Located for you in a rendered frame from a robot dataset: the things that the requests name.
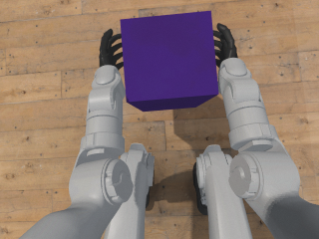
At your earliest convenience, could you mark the robot left hand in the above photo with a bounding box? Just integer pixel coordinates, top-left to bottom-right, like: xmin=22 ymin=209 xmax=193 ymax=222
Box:
xmin=99 ymin=29 xmax=124 ymax=70

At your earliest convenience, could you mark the right robot upper arm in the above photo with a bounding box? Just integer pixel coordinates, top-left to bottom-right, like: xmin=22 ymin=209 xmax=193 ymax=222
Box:
xmin=228 ymin=150 xmax=319 ymax=239

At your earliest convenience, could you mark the carton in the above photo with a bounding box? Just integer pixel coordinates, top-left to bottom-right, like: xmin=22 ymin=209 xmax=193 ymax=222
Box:
xmin=120 ymin=10 xmax=219 ymax=112

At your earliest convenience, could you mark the robot right hand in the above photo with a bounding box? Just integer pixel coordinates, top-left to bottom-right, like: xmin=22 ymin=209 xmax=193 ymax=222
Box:
xmin=212 ymin=23 xmax=238 ymax=67

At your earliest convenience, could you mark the right robot forearm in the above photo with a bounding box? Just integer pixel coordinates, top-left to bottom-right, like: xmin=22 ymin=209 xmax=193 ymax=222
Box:
xmin=217 ymin=58 xmax=300 ymax=180

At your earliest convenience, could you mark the robot thigh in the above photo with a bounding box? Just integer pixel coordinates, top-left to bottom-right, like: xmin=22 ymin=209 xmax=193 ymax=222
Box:
xmin=196 ymin=150 xmax=253 ymax=239
xmin=104 ymin=149 xmax=155 ymax=239

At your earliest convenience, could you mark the left robot forearm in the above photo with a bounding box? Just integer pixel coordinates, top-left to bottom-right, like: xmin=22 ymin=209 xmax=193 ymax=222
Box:
xmin=69 ymin=65 xmax=126 ymax=191

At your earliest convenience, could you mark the left robot upper arm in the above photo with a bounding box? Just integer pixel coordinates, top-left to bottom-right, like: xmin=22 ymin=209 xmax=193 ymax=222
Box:
xmin=18 ymin=157 xmax=134 ymax=239

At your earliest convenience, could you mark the robot left thigh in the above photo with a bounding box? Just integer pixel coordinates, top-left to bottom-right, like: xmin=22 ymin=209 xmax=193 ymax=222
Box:
xmin=104 ymin=149 xmax=155 ymax=239

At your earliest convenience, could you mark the robot right thigh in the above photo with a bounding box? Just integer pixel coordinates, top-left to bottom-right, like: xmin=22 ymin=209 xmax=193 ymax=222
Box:
xmin=196 ymin=150 xmax=253 ymax=239

